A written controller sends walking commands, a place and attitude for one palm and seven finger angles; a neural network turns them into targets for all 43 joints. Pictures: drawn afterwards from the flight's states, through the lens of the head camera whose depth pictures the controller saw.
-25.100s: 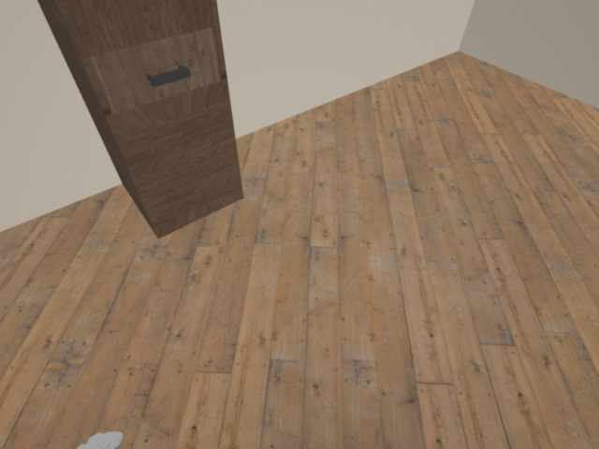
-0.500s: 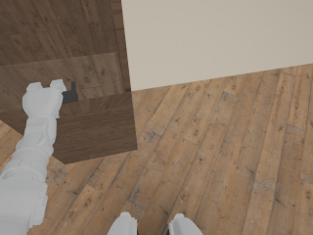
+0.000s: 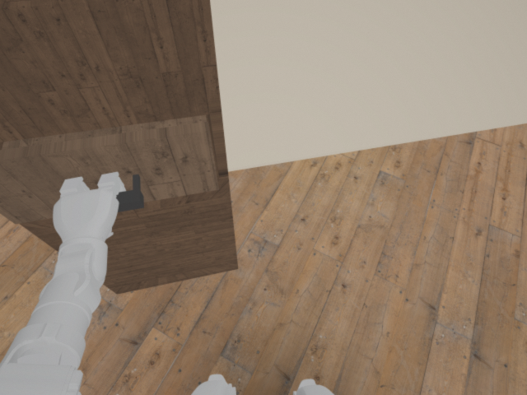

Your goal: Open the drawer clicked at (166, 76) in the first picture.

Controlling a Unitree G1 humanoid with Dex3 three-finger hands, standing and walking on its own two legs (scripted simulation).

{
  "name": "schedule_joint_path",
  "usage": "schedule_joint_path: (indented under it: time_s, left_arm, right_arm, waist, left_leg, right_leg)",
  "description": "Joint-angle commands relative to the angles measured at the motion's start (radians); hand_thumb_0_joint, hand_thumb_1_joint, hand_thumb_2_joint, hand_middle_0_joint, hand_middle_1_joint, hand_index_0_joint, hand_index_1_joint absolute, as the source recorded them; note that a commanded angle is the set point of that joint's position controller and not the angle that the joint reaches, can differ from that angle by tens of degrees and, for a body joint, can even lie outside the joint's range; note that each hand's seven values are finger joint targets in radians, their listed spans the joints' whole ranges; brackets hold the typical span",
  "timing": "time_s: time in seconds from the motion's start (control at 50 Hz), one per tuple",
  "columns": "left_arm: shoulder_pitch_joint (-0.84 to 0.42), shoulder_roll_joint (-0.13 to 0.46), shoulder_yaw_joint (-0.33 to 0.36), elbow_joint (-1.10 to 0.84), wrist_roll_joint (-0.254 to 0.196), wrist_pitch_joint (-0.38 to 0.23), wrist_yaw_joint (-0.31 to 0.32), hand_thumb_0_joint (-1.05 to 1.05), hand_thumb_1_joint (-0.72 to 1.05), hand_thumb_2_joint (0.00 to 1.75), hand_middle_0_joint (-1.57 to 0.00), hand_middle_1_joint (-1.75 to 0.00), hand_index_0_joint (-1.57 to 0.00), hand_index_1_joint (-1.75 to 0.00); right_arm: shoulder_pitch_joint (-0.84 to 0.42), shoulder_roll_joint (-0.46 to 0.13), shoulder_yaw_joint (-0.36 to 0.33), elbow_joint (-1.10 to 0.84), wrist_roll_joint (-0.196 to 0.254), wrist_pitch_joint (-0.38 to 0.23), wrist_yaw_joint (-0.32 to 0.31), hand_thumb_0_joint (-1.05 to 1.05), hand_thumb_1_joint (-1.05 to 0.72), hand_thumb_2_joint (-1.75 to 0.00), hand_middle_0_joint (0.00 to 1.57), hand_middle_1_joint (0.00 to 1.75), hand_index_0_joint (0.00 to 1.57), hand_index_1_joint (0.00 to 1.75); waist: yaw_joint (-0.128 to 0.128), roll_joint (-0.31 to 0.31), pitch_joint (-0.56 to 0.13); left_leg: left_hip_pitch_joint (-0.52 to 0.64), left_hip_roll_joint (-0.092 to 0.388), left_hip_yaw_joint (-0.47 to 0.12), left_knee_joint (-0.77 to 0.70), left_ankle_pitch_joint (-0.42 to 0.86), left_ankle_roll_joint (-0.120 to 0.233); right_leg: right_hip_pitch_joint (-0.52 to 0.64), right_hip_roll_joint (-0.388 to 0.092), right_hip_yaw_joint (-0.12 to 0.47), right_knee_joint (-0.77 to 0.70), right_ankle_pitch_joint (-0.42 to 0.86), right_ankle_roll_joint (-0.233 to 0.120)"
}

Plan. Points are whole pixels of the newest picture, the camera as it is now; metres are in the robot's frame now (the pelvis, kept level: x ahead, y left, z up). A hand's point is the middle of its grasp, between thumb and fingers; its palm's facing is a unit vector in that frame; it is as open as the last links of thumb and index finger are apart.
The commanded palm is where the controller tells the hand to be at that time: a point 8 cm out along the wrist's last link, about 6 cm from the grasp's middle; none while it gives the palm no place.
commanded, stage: pull the drawer open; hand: left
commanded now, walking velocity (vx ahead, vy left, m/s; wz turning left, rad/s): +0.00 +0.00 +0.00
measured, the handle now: (103, 194) +0.44 +0.28 -0.02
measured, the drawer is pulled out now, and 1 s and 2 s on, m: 0.03 0.15 0.28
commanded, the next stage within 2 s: none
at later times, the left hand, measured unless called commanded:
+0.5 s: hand (102, 263) +0.33 +0.26 -0.04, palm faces -0.04 -0.05 -1.00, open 5.7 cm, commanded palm +0.29 +0.25 +0.02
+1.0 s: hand (101, 298) +0.27 +0.25 -0.04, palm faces -0.04 -0.05 -1.00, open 5.7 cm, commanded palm +0.23 +0.24 +0.02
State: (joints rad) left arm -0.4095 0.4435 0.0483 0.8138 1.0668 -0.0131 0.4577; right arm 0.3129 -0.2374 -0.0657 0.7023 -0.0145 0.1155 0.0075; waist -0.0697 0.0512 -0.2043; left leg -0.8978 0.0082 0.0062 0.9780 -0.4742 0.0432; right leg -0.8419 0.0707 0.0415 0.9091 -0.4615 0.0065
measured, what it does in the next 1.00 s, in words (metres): stands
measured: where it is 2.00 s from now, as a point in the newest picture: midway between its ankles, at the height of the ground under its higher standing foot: outside the picture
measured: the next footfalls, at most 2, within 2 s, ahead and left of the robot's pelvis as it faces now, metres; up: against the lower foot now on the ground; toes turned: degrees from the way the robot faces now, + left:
none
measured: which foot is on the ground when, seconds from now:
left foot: down 0.00-1.00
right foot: down 0.00-1.00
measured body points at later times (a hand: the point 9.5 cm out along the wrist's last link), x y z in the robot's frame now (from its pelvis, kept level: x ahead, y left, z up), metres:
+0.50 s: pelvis +0.00 +0.00 +0.01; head +0.07 +0.00 +0.45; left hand +0.32 +0.26 +0.02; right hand +0.13 -0.25 -0.11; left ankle -0.02 +0.09 -0.68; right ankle -0.03 -0.13 -0.68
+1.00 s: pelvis +0.00 -0.02 +0.01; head +0.05 -0.02 +0.45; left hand +0.27 +0.25 +0.02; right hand +0.14 -0.27 -0.11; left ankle -0.02 +0.09 -0.68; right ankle -0.03 -0.13 -0.68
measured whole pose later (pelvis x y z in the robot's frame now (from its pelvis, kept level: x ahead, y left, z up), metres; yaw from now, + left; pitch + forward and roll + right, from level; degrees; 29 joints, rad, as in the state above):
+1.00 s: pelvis +0.00 -0.02 +0.01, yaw +1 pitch +16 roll -1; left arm 0.04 0.34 -0.04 0.44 1.07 0.09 0.50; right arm 0.21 -0.23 -0.06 0.66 -0.02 0.06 0.00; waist -0.02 0.05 -0.19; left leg -0.75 0.00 0.00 0.93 -0.46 0.02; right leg -0.71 0.06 0.03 0.90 -0.47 -0.02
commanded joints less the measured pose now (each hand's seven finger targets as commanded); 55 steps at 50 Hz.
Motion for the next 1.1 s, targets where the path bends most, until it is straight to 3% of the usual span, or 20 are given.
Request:
schedule_joint_path:
  time_s: [0.0,0.08,0.1,0.18,0.24,0.26,0.3,0.38,0.52,0.54,0.6,0.62,0.64,0.66,0.84,0.86,0.9,0.96,1.0,1.08]
  left_arm:
    - [-0.12,0.183,0.056,-0.217,0.0,0.015,0.058,0.0,0.9,0.9,-0.4,-1.35,-0.4,-1.35]
    - [-0.007,0.151,0.048,-0.295,-0.007,0.056,0.068,0.0,0.9,0.9,-0.4,-1.35,-0.4,-1.35]
    - [-0.014,0.134,0.03,-0.308,-0.001,0.063,0.071,0.0,0.9,0.9,-0.4,-1.35,-0.4,-1.35]
    - [0.036,0.106,0.013,-0.338,-0.014,0.094,0.07,0.0,0.9,0.9,-0.4,-1.35,-0.4,-1.35]
    - [0.045,0.135,0.037,-0.356,-0.007,0.105,0.07,0.0,0.9,0.9,-0.4,-1.35,-0.4,-1.35]
    - [0.063,0.101,0.009,-0.352,-0.004,0.11,0.069,0.0,0.9,0.9,-0.4,-1.35,-0.4,-1.35]
    - [0.043,0.116,0.02,-0.375,0.0,0.108,0.07,0.0,0.9,0.9,-0.4,-1.35,-0.4,-1.35]
    - [0.114,0.091,0.011,-0.388,-0.004,0.116,0.068,0.0,0.9,0.9,-0.4,-1.35,-0.4,-1.35]
    - [0.159,0.055,-0.019,-0.409,-0.002,0.115,0.067,0.0,0.9,0.9,-0.4,-1.35,-0.4,-1.35]
    - [0.151,0.071,-0.004,-0.416,0.0,0.112,0.069,0.0,0.9,0.9,-0.4,-1.35,-0.4,-1.35]
    - [0.19,0.09,0.017,-0.444,0.004,0.104,0.076,0.0,0.9,0.9,-0.4,-1.35,-0.4,-1.35]
    - [0.237,0.053,-0.01,-0.436,-0.003,0.109,0.076,0.0,0.9,0.9,-0.4,-1.35,-0.4,-1.35]
    - [0.222,0.052,-0.012,-0.47,-0.004,0.105,0.079,0.0,0.9,0.9,-0.4,-1.35,-0.4,-1.35]
    - [0.26,0.048,-0.011,-0.451,-0.005,0.107,0.079,0.0,0.9,0.9,-0.4,-1.35,-0.4,-1.35]
    - [0.336,0.064,0.017,-0.516,-0.011,0.105,0.098,0.0,0.9,0.9,-0.4,-1.35,-0.4,-1.35]
    - [0.374,0.056,0.015,-0.504,-0.01,0.107,0.099,0.0,0.9,0.9,-0.4,-1.35,-0.4,-1.35]
    - [0.365,0.064,0.015,-0.551,-0.006,0.104,0.104,0.0,0.9,0.9,-0.4,-1.35,-0.4,-1.35]
    - [0.446,0.026,-0.007,-0.573,-0.012,0.11,0.107,0.0,0.9,0.9,-0.4,-1.35,-0.4,-1.35]
    - [0.43,0.041,0.0,-0.616,-0.004,0.108,0.112,0.0,0.9,0.9,-0.4,-1.35,-0.4,-1.35]
    - [0.556,0.021,-0.002,-0.667,-0.011,0.111,0.118,0.0,0.9,0.9,-0.4,-1.35,-0.4,-1.35]
  right_arm:
    - [0.051,-0.165,-0.053,-0.083,-0.004,-0.021,-0.008,0.0,-0.9,-0.9,0.2,0.3,0.2,0.3]
    - [0.028,-0.164,-0.054,-0.099,-0.008,-0.026,0.0,0.0,-0.9,-0.9,0.2,0.3,0.2,0.3]
    - [0.019,-0.157,-0.052,-0.1,-0.006,-0.024,-0.001,0.0,-0.9,-0.9,0.2,0.3,0.2,0.3]
    - [-0.007,-0.158,-0.048,-0.116,-0.006,-0.032,-0.002,0.0,-0.9,-0.9,0.2,0.3,0.2,0.3]
    - [-0.024,-0.155,-0.042,-0.123,-0.006,-0.032,-0.011,0.0,-0.9,-0.9,0.2,0.3,0.2,0.3]
    - [-0.029,-0.153,-0.042,-0.127,-0.006,-0.034,-0.011,0.0,-0.9,-0.9,0.2,0.3,0.2,0.3]
    - [-0.041,-0.15,-0.04,-0.129,-0.006,-0.035,-0.016,0.0,-0.9,-0.9,0.2,0.3,0.2,0.3]
    - [-0.054,-0.148,-0.039,-0.141,-0.009,-0.041,-0.015,0.0,-0.9,-0.9,0.2,0.3,0.2,0.3]
    - [-0.075,-0.142,-0.036,-0.152,-0.006,-0.051,-0.02,0.0,-0.9,-0.9,0.2,0.3,0.2,0.3]
    - [-0.083,-0.14,-0.033,-0.153,-0.006,-0.051,-0.021,0.0,-0.9,-0.9,0.2,0.3,0.2,0.3]
    - [-0.1,-0.139,-0.032,-0.158,-0.007,-0.055,-0.025,0.0,-0.9,-0.9,0.2,0.3,0.2,0.3]
    - [-0.093,-0.137,-0.035,-0.161,-0.006,-0.059,-0.023,0.0,-0.9,-0.9,0.2,0.3,0.2,0.3]
    - [-0.105,-0.136,-0.033,-0.163,-0.006,-0.062,-0.021,0.0,-0.9,-0.9,0.2,0.3,0.2,0.3]
    - [-0.099,-0.136,-0.035,-0.161,-0.004,-0.065,-0.021,0.0,-0.9,-0.9,0.2,0.3,0.2,0.3]
    - [-0.134,-0.135,-0.032,-0.167,-0.005,-0.083,-0.022,0.0,-0.9,-0.9,0.2,0.3,0.2,0.3]
    - [-0.131,-0.133,-0.033,-0.167,-0.004,-0.085,-0.022,0.0,-0.9,-0.9,0.2,0.3,0.2,0.3]
    - [-0.148,-0.133,-0.029,-0.17,-0.006,-0.085,-0.021,0.0,-0.9,-0.9,0.2,0.3,0.2,0.3]
    - [-0.153,-0.129,-0.034,-0.179,-0.006,-0.093,-0.014,0.0,-0.9,-0.9,0.2,0.3,0.2,0.3]
    - [-0.174,-0.131,-0.027,-0.182,-0.009,-0.091,-0.012,0.0,-0.9,-0.9,0.2,0.3,0.2,0.3]
    - [-0.182,-0.128,-0.03,-0.201,-0.011,-0.096,-0.004,0.0,-0.9,-0.9,0.2,0.3,0.2,0.3]
  waist:
    - [0.043,0.037,-0.362]
    - [0.058,0.065,-0.376]
    - [0.052,0.067,-0.369]
    - [0.051,0.052,-0.324]
    - [0.061,0.036,-0.323]
    - [0.052,0.039,-0.3]
    - [0.058,0.05,-0.312]
    - [0.07,0.047,-0.313]
    - [0.064,0.032,-0.271]
    - [0.068,0.01,-0.279]
    - [0.086,0.024,-0.292]
    - [0.079,0.02,-0.268]
    - [0.081,0.027,-0.289]
    - [0.079,0.008,-0.259]
    - [0.091,-0.01,-0.261]
    - [0.091,-0.018,-0.236]
    - [0.092,-0.002,-0.26]
    - [0.093,0.0,-0.236]
    - [0.094,0.018,-0.247]
    - [0.106,0.018,-0.249]
  left_leg:
    - [0.405,0.01,-0.021,-0.091,0.667,-0.013]
    - [0.468,0.017,-0.033,-0.093,0.766,-0.021]
    - [0.477,0.019,-0.035,-0.097,0.77,-0.025]
    - [0.46,0.014,-0.033,-0.115,0.709,-0.022]
    - [0.452,0.012,-0.031,-0.124,0.687,-0.023]
    - [0.456,0.011,-0.032,-0.124,0.676,-0.023]
    - [0.462,0.01,-0.03,-0.126,0.671,-0.024]
    - [0.462,0.007,-0.03,-0.128,0.669,-0.025]
    - [0.434,0.001,-0.025,-0.135,0.578,-0.021]
    - [0.424,-0.002,-0.022,-0.138,0.551,-0.02]
    - [0.423,-0.005,-0.018,-0.143,0.544,-0.02]
    - [0.419,-0.005,-0.018,-0.141,0.545,-0.019]
    - [0.426,-0.006,-0.015,-0.141,0.535,-0.019]
    - [0.414,-0.007,-0.016,-0.142,0.523,-0.019]
    - [0.383,-0.018,-0.001,-0.141,0.456,-0.015]
    - [0.373,-0.02,-0.004,-0.143,0.455,-0.015]
    - [0.389,-0.018,-0.003,-0.139,0.481,-0.016]
    - [0.395,-0.019,-0.004,-0.136,0.475,-0.016]
    - [0.403,-0.017,-0.006,-0.136,0.485,-0.018]
    - [0.419,-0.015,-0.012,-0.13,0.529,-0.019]
  right_leg:
    - [0.169,0.007,-0.084,-0.067,0.492,-0.042]
    - [0.185,0.005,-0.089,-0.069,0.52,-0.046]
    - [0.176,0.004,-0.091,-0.072,0.517,-0.042]
    - [0.196,0.003,-0.092,-0.088,0.491,-0.046]
    - [0.213,0.001,-0.092,-0.087,0.49,-0.044]
    - [0.2,0.002,-0.095,-0.091,0.473,-0.046]
    - [0.202,-0.002,-0.091,-0.09,0.474,-0.045]
    - [0.215,-0.001,-0.092,-0.09,0.468,-0.05]
    - [0.211,-0.001,-0.092,-0.094,0.432,-0.051]
    - [0.219,-0.002,-0.09,-0.097,0.427,-0.049]
    - [0.239,-0.004,-0.08,-0.094,0.436,-0.052]
    - [0.236,-0.002,-0.087,-0.093,0.434,-0.054]
    - [0.235,-0.004,-0.084,-0.097,0.436,-0.051]
    - [0.237,-0.003,-0.085,-0.098,0.43,-0.053]
    - [0.267,-0.008,-0.071,-0.097,0.451,-0.051]
    - [0.271,-0.007,-0.07,-0.095,0.453,-0.054]
    - [0.273,-0.012,-0.068,-0.089,0.481,-0.052]
    - [0.263,-0.009,-0.07,-0.093,0.463,-0.053]
    - [0.259,-0.013,-0.068,-0.085,0.473,-0.053]
    - [0.269,-0.013,-0.07,-0.08,0.486,-0.056]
